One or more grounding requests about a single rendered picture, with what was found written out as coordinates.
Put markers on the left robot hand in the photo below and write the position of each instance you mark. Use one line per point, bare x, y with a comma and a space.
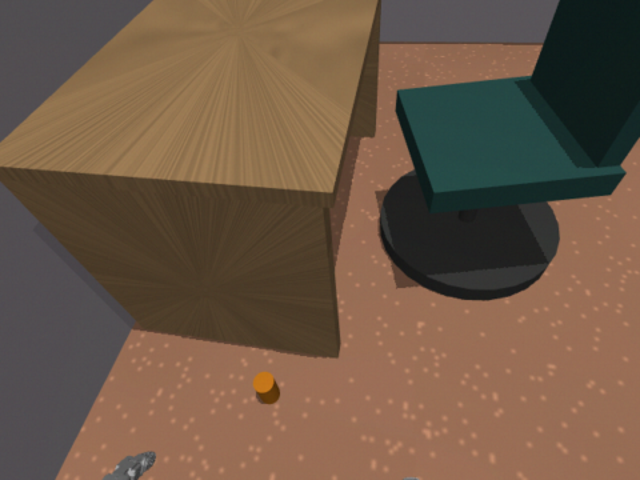
131, 468

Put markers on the office chair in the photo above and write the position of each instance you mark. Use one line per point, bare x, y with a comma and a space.
472, 221

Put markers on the can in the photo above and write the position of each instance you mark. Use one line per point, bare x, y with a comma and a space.
266, 387

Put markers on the desk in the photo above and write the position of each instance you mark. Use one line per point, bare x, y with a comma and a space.
189, 165

